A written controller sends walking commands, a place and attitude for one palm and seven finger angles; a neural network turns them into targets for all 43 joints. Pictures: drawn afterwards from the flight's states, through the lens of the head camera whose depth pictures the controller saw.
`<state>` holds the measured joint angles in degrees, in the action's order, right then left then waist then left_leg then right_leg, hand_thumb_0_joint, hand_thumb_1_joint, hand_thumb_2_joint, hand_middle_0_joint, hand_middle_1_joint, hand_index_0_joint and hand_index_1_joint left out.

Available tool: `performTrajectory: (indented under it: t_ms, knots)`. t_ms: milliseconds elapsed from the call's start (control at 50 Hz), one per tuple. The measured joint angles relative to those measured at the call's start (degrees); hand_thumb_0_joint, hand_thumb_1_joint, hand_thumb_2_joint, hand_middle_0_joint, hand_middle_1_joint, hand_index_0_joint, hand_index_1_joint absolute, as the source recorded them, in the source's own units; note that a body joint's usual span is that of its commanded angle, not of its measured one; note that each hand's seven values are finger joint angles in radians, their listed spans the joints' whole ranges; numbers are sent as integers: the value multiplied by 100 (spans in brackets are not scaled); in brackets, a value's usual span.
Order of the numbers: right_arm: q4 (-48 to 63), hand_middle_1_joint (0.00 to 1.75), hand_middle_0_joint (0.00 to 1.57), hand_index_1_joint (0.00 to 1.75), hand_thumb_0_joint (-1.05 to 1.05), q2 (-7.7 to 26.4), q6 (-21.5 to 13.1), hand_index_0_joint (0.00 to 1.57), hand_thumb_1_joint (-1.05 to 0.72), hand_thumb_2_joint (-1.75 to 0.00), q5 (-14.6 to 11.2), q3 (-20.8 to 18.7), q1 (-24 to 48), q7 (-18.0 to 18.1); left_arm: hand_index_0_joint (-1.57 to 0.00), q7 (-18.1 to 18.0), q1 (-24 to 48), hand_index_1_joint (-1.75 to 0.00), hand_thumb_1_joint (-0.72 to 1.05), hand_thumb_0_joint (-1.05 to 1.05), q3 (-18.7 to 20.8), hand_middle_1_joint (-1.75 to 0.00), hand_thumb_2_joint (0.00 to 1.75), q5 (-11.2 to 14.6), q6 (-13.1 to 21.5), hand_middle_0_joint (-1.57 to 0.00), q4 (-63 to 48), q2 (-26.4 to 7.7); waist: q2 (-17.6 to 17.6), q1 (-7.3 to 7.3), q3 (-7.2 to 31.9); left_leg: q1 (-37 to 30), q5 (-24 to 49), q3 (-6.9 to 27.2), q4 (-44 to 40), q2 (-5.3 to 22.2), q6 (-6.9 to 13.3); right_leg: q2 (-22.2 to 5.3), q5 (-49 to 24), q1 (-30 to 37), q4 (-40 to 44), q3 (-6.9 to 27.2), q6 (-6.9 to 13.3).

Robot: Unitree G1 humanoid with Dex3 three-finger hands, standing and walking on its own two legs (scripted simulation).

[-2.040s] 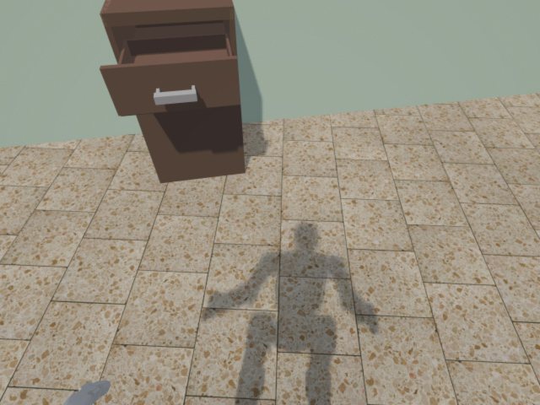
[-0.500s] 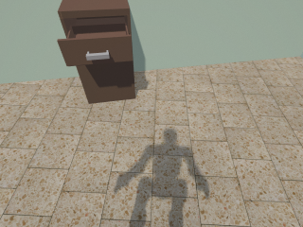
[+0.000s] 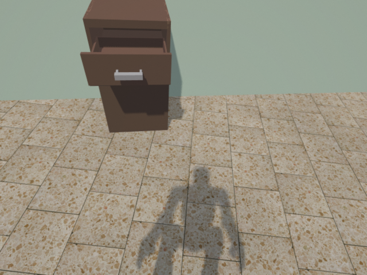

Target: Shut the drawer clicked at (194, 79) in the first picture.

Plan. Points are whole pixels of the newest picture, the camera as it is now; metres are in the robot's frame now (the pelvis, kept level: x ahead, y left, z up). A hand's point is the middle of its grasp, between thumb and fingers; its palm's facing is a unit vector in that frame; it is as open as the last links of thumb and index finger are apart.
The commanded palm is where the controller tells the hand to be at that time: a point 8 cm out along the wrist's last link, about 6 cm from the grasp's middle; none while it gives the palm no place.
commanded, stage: walk to a spot facing it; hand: left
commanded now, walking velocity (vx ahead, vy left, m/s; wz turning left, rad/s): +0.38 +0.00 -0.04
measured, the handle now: (128, 73) +0.95 +0.31 -0.07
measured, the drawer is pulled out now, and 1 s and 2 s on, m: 0.29 0.29 0.29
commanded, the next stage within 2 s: turn to face it in 0.66 s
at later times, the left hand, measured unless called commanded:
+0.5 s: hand (144, 212) +0.33 +0.13 -0.18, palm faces -0.05 -0.98 -0.19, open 7.4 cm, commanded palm none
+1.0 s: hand (134, 225) +0.30 +0.15 -0.19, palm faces +0.22 -0.96 -0.17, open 7.4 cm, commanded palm none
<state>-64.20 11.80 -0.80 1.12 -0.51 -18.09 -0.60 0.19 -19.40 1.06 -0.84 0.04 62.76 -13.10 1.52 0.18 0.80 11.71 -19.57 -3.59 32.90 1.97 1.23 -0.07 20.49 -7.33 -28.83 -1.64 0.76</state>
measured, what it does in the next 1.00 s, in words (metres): walks ahead: right foot, then left foot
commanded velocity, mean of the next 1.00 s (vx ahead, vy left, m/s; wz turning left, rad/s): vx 0.27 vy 0.00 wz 0.15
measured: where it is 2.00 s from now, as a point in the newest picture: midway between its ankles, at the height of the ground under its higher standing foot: (173, 211)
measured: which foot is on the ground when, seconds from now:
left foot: down 0.00-0.42, up 0.44-0.90, down 0.92-1.00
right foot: down 0.00-0.00, up 0.02-0.40, down 0.42-0.92, up 0.94-1.00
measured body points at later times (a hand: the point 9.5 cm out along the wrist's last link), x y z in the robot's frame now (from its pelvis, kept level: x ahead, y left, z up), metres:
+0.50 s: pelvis +0.20 -0.04 -0.02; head +0.23 -0.04 +0.43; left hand +0.34 +0.18 -0.16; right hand +0.06 -0.22 -0.16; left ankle +0.02 +0.09 -0.65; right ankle +0.29 -0.12 -0.73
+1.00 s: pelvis +0.38 -0.01 -0.01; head +0.41 +0.02 +0.44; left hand +0.29 +0.21 -0.17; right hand +0.52 -0.22 -0.14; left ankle +0.44 +0.09 -0.73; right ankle +0.31 -0.13 -0.67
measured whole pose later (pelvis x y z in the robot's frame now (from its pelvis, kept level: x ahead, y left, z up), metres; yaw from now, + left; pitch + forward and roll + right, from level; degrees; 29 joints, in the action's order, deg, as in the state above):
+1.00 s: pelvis +0.38 -0.01 -0.01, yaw +7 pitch -2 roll -1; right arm -56.4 8.9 -2.4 0.9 -1.6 -7.3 0.0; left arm -1.5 -21.6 2.1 -0.5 0.7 63.8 -9.9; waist 1.9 2.7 -6.1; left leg 20.9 -13.6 -8.5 36.5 3.0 3.8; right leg -4.0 31.2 -16.8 -61.9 -7.6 -1.0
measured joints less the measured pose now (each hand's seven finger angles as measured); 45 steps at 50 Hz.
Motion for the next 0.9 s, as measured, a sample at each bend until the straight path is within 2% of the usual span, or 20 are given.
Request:
performTrajectory:
  t_ms: [60, 100, 160, 220, 280, 380, 420, 440, 460, 500, 520, 560, 640, 700, 800, 880, 900]
  knots:
    - [35, 30, 20, 30, 0, -191, -184, 20, -90, -90, 23, -39, -271, 70, -20, 9, -181, -30, 90, 0, 33, -30, 90, -29, -106, -20, 166, 111, 102, -47, -38, -219, -187, -202, -106, -78, 85, -55, 529, -677, -1675, 35, 99]
    - [19, 30, 20, 30, 0, -325, -277, 20, -90, -90, -2, -36, -503, 124, -20, 41, -155, -30, 90, 0, 58, -30, 90, -56, -109, -20, 215, 160, 110, -125, -91, -459, -146, -233, -455, -114, 97, -106, 390, -1220, -2649, -30, 110]
    - [-118, 30, 20, 30, 0, -529, -368, 20, -90, -90, -19, -5, -824, 173, -20, 89, 57, -30, 90, 1, 100, -30, 90, -68, -58, -20, 138, 191, 114, -164, -241, -856, 18, -218, -1034, -159, 107, -273, -50, -1902, -3248, -118, 25]
    - [-285, 30, 20, 30, 0, -685, -413, 20, -90, -90, -38, 16, -1090, 213, -20, 117, 353, -30, 90, 1, 127, -30, 90, -62, -28, -20, -6, 226, 85, -169, -369, -1237, 75, -223, -1480, -161, 72, -422, -440, -2412, -3161, -176, -31]
    - [-406, 30, 20, 30, 0, -781, -421, 20, -90, -90, -31, 18, -1271, 232, -20, 98, 699, -30, 92, 1, 159, -30, 90, -48, -33, -20, -130, 212, 41, -211, -488, -1594, 4, -257, -1758, -133, -2, -483, -783, -2630, -2406, -311, -34]
    - [-525, 30, 20, 30, 0, -770, -383, 20, -90, -90, -17, -21, -1396, 226, -19, 103, 1256, -30, 92, 1, 161, -30, 90, -19, 58, -19, -334, 223, -101, -372, -642, -2069, -470, -330, -1690, -4, -185, -267, -972, -2343, -994, -606, 169]
    - [-580, 30, 20, 30, 0, -757, -343, 20, -90, -90, -31, -47, -1455, 210, -19, 99, 1371, -30, 92, 1, 163, -30, 90, -41, 185, -19, -446, 227, -141, -370, -630, -2021, -888, -311, -1022, 98, -226, -122, -1076, -1930, -577, -704, 291]
    - [-611, 30, 20, 30, 0, -755, -299, 20, -90, -90, -53, -58, -1425, 187, -20, 80, 1412, -30, 92, 1, 183, -30, 90, -65, 285, -19, -492, 234, -147, -320, -633, -1763, -1076, -301, -219, 176, -191, -95, -1250, -1849, -616, -737, 372]
    - [-612, 30, 20, 30, 0, -740, -240, 20, -90, -90, -77, -65, -1317, 166, -20, 53, 1432, -30, 91, 0, 200, -30, 90, -64, 374, -20, -535, 243, -153, -292, -644, -1314, -1096, -154, 951, 209, -129, -78, -1116, -1859, -855, -768, 427]
    - [-512, 30, 20, 30, 1, -682, -163, 20, -90, -90, -120, -113, -1025, 142, -20, 13, 1405, -30, 91, 0, 200, -30, 90, -21, 450, -20, -556, 271, -167, -280, -672, -376, -863, 156, 3045, 181, 33, -47, -761, -1627, -978, -846, 473]
    - [-437, 30, 20, 30, 1, -642, -145, 20, -90, -90, -120, -146, -858, 133, -20, -10, 1350, -30, 91, 0, 192, -30, 90, -11, 451, -20, -534, 286, -167, -267, -645, 54, -644, 198, 3687, 198, 75, -28, -673, -1459, -883, -873, 472]
    - [-223, 30, 20, 30, 1, -540, -110, 20, -90, -90, -83, -201, -507, 128, -20, -62, 1183, -30, 91, 0, 164, -30, 90, -13, 432, -20, -441, 329, -177, -263, -544, 813, -251, 201, 4201, 296, 85, 0, -675, -1120, -564, -926, 409]
    - [242, 30, 19, 30, 0, -363, -63, 19, -91, -90, -25, -293, 93, 107, -20, -172, 787, -30, 94, -1, 215, -30, 90, -22, 415, -20, -257, 310, -252, -267, -295, 1842, 265, 181, 3713, 521, -45, 60, -702, -531, 87, -1069, 400]
    - [461, 30, 19, 30, 0, -258, -17, 19, -92, -90, -3, -352, 417, 75, -20, -158, 509, -30, 94, -1, 194, -30, 90, -48, 399, -20, -137, 278, -262, -227, -180, 2158, 658, 82, 2962, 632, -135, 65, -661, -159, 445, -1187, 354]
    - [621, 30, 19, 30, 0, -137, 4, 19, -92, -90, 3, -342, 770, -48, -20, -134, 133, -30, 92, -1, 139, -30, 90, -59, 412, -20, -35, 304, -216, -24, -246, 2001, 899, -121, 1529, 625, -148, 4, -414, 312, 674, -1409, 204]
    - [682, 30, 19, 30, 0, -125, -4, 19, -92, -90, 16, -268, 983, -70, -20, -133, -145, -30, 91, 0, 105, -30, 90, -62, 362, -20, 32, 356, -164, 167, -445, 1499, 752, -304, 676, 422, -31, -157, 23, 518, 369, -1559, 4]
    - [714, 30, 19, 30, 0, -128, -29, 19, -92, -90, 25, -243, 1009, -69, -20, -136, -239, -30, 91, 0, 99, -30, 90, -53, 337, -20, 51, 369, -138, 196, -482, 1281, 937, -366, 397, 336, 15, -247, 211, 484, 90, -1565, -54]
